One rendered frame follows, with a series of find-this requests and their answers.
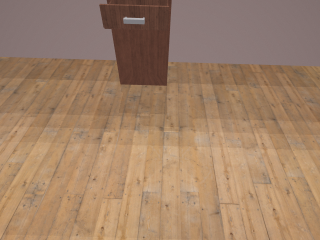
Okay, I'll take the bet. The cabinet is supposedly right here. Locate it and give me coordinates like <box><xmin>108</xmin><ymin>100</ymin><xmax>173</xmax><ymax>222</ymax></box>
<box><xmin>107</xmin><ymin>0</ymin><xmax>172</xmax><ymax>86</ymax></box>

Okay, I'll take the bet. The drawer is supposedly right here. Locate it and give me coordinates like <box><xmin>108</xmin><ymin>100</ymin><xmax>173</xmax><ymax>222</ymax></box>
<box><xmin>99</xmin><ymin>0</ymin><xmax>169</xmax><ymax>31</ymax></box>

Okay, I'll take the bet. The handle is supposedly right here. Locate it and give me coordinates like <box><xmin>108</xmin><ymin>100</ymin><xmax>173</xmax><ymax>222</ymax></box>
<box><xmin>123</xmin><ymin>16</ymin><xmax>145</xmax><ymax>25</ymax></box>

